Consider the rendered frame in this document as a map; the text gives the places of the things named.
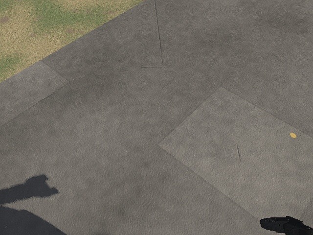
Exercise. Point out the robot right hand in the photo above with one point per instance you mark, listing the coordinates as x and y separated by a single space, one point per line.
287 225

